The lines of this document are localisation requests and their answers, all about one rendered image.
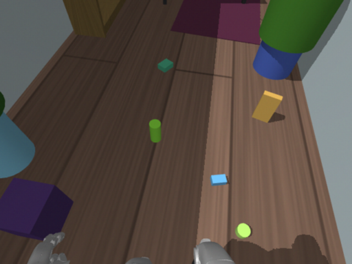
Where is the bookshelf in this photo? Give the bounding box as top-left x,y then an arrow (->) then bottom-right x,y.
63,0 -> 126,38

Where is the potted plant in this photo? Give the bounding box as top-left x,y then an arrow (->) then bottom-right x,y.
0,92 -> 35,178
253,0 -> 344,80

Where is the left robot hand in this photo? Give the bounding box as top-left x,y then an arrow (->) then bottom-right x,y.
27,232 -> 70,264

